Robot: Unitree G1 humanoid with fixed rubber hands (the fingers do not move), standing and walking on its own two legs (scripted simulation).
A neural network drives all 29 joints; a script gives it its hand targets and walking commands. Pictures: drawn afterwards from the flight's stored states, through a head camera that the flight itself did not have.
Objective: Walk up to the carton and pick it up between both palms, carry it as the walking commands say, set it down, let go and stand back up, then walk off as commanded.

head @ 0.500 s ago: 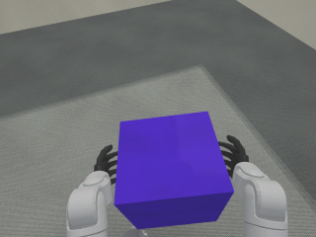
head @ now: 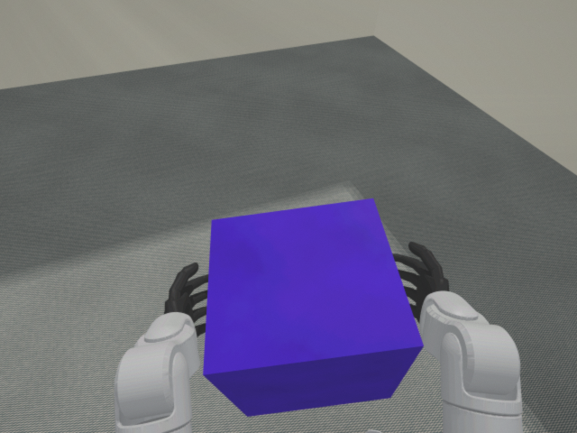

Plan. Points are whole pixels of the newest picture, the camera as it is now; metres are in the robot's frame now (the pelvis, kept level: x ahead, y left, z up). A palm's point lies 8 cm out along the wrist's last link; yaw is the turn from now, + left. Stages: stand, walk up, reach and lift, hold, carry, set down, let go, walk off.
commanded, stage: carry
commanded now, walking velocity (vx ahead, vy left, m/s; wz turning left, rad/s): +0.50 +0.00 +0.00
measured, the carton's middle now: (306, 314) +0.29 +0.00 +0.01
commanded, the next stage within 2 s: none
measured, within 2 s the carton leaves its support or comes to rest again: neither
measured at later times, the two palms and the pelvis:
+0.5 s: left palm (226, 150) +0.60 +0.15 +0.07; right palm (385, 143) +0.62 -0.16 +0.07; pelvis +0.35 -0.02 -0.01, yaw +2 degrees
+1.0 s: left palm (241, 65) +0.96 +0.15 +0.07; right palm (358, 61) +0.99 -0.16 +0.08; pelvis +0.71 -0.02 -0.03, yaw +2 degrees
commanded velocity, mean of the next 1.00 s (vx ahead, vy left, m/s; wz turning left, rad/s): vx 0.50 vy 0.00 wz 0.00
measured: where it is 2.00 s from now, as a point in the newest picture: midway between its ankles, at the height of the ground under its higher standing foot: (288, 200)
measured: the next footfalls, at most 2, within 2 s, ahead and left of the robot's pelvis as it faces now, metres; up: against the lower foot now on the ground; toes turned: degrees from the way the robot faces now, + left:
right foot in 0.14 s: +0.26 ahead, -0.13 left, +0.00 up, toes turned -8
left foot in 0.56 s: +0.56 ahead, +0.11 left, +0.00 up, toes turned +11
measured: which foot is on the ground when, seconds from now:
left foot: down 0.00-0.16, up 0.18-0.54, down 0.56-1.00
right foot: up 0.00-0.12, down 0.14-0.58, up 0.60-0.96, down 0.98-1.00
